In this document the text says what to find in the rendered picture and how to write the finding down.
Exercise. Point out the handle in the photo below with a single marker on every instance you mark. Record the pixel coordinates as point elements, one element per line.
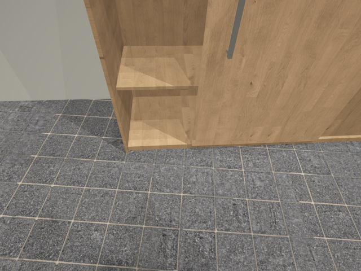
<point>235,29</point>

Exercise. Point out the wardrobe door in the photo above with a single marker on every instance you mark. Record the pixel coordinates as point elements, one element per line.
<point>348,121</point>
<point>296,65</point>

